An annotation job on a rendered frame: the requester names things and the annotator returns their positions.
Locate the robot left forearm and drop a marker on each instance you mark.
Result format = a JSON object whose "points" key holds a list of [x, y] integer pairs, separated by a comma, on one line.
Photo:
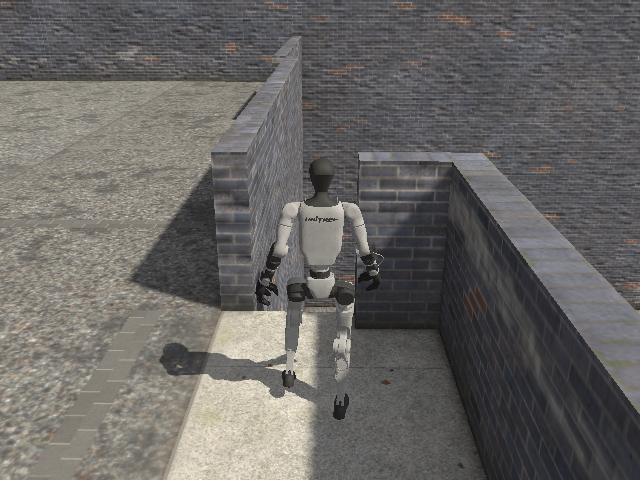
{"points": [[270, 267]]}

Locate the robot right upper arm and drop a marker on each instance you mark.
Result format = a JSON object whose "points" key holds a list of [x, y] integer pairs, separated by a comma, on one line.
{"points": [[352, 212]]}

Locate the robot left upper arm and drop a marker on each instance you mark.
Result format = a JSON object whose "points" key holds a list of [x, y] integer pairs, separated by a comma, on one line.
{"points": [[288, 212]]}

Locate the left robot hand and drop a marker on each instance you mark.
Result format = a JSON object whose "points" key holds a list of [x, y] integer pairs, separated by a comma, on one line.
{"points": [[261, 290]]}

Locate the robot right forearm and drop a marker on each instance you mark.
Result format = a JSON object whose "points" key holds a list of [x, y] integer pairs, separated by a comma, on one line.
{"points": [[370, 262]]}

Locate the right robot thigh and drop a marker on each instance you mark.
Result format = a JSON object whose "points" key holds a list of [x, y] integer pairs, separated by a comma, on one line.
{"points": [[344, 301]]}

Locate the right robot hand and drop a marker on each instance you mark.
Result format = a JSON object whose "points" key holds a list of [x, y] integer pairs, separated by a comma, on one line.
{"points": [[366, 277]]}

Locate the left robot foot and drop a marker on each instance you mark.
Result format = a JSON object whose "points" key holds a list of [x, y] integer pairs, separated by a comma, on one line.
{"points": [[288, 379]]}

